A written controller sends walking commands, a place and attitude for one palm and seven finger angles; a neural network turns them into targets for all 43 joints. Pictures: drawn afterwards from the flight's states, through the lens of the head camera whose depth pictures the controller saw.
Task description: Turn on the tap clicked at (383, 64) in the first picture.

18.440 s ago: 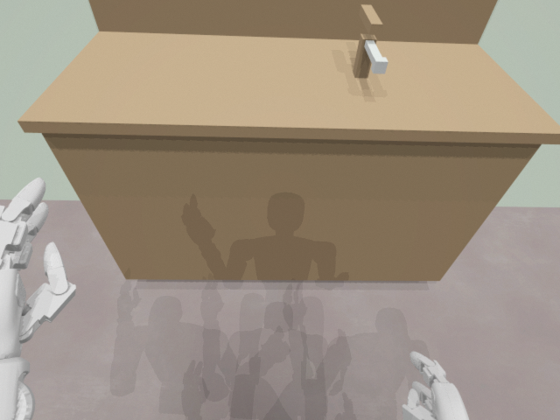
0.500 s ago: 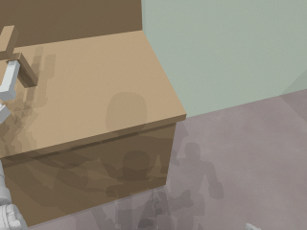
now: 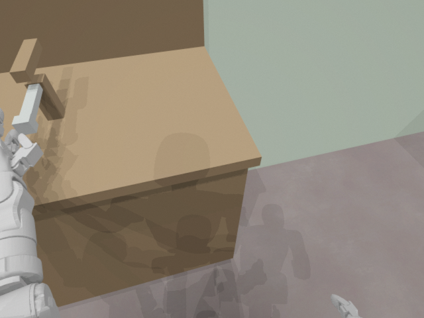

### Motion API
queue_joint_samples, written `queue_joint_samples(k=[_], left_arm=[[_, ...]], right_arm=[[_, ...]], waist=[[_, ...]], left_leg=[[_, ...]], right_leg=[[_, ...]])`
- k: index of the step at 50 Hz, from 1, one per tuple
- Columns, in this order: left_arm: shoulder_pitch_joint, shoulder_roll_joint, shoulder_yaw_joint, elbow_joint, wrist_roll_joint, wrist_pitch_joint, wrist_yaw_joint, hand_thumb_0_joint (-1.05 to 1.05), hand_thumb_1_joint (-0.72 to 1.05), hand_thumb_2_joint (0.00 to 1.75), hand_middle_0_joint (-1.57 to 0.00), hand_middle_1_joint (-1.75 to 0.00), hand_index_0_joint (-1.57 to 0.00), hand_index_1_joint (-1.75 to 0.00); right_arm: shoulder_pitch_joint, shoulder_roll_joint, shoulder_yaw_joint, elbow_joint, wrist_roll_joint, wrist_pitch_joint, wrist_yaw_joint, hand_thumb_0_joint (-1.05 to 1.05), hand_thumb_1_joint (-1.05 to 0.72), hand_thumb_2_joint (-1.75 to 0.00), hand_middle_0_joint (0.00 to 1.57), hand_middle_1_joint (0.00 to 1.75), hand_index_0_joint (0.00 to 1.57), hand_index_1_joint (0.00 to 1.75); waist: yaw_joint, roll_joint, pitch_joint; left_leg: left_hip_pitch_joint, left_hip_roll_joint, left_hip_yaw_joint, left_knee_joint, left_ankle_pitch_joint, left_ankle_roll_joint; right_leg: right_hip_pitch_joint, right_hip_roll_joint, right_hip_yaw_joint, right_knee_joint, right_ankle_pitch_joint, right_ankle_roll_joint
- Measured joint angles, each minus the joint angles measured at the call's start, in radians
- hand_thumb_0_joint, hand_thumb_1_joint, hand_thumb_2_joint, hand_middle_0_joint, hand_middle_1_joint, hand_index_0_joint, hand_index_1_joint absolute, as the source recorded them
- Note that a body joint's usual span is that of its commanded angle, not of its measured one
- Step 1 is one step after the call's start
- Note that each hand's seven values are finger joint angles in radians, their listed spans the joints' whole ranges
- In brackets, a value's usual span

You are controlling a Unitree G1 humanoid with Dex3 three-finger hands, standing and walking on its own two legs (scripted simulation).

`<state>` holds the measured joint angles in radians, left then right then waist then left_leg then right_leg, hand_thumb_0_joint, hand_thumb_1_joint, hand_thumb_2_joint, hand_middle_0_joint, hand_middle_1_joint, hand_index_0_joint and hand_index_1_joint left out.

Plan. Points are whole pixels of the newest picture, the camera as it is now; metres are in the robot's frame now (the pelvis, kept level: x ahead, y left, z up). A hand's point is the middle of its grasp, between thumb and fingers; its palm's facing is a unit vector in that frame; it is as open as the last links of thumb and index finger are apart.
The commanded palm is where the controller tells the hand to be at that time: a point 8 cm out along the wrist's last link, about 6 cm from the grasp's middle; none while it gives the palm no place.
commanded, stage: push the lever round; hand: left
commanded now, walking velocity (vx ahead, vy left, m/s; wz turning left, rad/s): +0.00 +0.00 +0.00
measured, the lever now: (25, 124) +0.41 +0.38 +0.15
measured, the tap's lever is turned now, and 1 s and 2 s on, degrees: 1 19 55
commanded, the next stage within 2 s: none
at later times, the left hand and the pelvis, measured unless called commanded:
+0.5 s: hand (57, 142) +0.38 +0.31 +0.13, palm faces +0.67 -0.74 -0.06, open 7.4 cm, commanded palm +0.34 +0.34 +0.14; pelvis +0.00 +0.00 +0.00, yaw +1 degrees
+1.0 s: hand (80, 133) +0.41 +0.28 +0.13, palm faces +0.74 -0.67 -0.07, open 7.6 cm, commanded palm +0.37 +0.31 +0.14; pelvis +0.00 +0.00 +0.00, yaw +1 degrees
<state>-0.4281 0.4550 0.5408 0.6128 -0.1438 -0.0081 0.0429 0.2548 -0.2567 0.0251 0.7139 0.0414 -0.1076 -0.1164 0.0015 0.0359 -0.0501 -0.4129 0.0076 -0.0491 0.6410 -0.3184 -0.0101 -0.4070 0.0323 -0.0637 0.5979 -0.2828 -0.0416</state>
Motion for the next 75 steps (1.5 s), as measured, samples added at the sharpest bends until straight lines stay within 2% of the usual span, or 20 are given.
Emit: queue_joint_samples(k=[11,19,26,30,39,46,54,75], left_arm=[[-0.030,-0.035,-0.033,-0.004,0.038,0.000,0.110,0.01,0.92,0.93,-0.16,-0.15,-0.15,-0.15],[-0.062,-0.088,-0.085,-0.013,0.056,-0.007,0.191,0.02,0.96,0.97,-0.16,-0.15,-0.15,-0.15],[-0.078,-0.113,-0.086,0.002,0.071,-0.009,0.254,0.00,0.98,1.00,-0.16,-0.15,-0.15,-0.15],[-0.081,-0.125,-0.098,-0.004,0.090,0.000,0.292,0.02,0.98,0.99,-0.16,-0.15,-0.15,-0.15],[-0.101,-0.172,-0.126,-0.011,0.103,0.005,0.370,0.03,0.95,0.95,-0.16,-0.15,-0.14,-0.15],[-0.126,-0.198,-0.127,-0.002,0.129,0.027,0.441,0.02,0.95,0.95,-0.16,-0.15,-0.14,-0.15],[-0.194,-0.220,-0.133,0.058,0.163,0.027,0.512,0.00,0.93,0.97,-0.16,-0.15,-0.14,-0.15],[-0.363,-0.218,-0.082,0.273,0.238,-0.016,0.681,-0.01,0.90,0.96,-0.16,-0.15,-0.13,-0.14]], right_arm=[[-0.003,0.009,0.001,0.028,-0.015,0.003,0.002,0.01,-0.90,-0.90,0.20,0.30,0.20,0.30],[0.000,0.007,-0.004,0.057,-0.024,0.002,-0.001,0.01,-0.90,-0.90,0.20,0.30,0.20,0.30],[-0.014,0.019,-0.003,0.067,-0.033,0.013,0.003,0.01,-0.90,-0.90,0.20,0.30,0.20,0.30],[-0.021,0.019,-0.007,0.065,-0.040,0.017,0.009,0.01,-0.90,-0.90,0.20,0.30,0.20,0.30],[-0.035,0.018,-0.015,0.067,-0.047,0.034,0.015,0.01,-0.90,-0.90,0.20,0.30,0.20,0.30],[-0.042,0.021,-0.021,0.069,-0.056,0.054,0.020,0.01,-0.90,-0.90,0.20,0.30,0.20,0.30],[-0.048,0.025,-0.024,0.081,-0.068,0.072,0.022,0.01,-0.90,-0.90,0.20,0.30,0.20,0.30],[-0.002,0.027,-0.046,0.108,-0.102,0.097,0.059,0.01,-0.90,-0.90,0.20,0.30,0.20,0.30]], waist=[[-0.002,-0.003,0.004],[-0.002,0.003,0.014],[-0.007,-0.004,0.008],[-0.009,0.000,0.007],[-0.014,0.003,0.002],[-0.018,0.001,-0.005],[-0.026,-0.001,-0.005],[-0.077,-0.002,-0.024]], left_leg=[[-0.002,-0.002,-0.010,-0.007,0.010,-0.001],[0.002,-0.010,-0.021,-0.016,0.019,0.001],[0.010,-0.009,-0.017,-0.028,0.024,-0.001],[0.014,-0.007,-0.016,-0.030,0.025,-0.002],[0.023,-0.008,-0.011,-0.035,0.024,-0.001],[0.022,-0.008,-0.008,-0.037,0.024,-0.001],[0.003,-0.009,-0.015,-0.027,0.025,-0.002],[-0.056,-0.003,-0.006,0.001,0.023,-0.005]], right_leg=[[0.004,-0.002,-0.010,-0.012,0.009,-0.001],[0.013,-0.009,-0.020,-0.023,0.014,0.001],[0.016,-0.008,-0.016,-0.027,0.016,-0.001],[0.021,-0.006,-0.015,-0.030,0.018,-0.002],[0.024,-0.008,-0.010,-0.028,0.015,-0.001],[0.021,-0.007,-0.008,-0.027,0.014,-0.001],[0.005,-0.009,-0.014,-0.017,0.013,-0.002],[-0.059,-0.003,-0.007,0.012,0.014,-0.006]])
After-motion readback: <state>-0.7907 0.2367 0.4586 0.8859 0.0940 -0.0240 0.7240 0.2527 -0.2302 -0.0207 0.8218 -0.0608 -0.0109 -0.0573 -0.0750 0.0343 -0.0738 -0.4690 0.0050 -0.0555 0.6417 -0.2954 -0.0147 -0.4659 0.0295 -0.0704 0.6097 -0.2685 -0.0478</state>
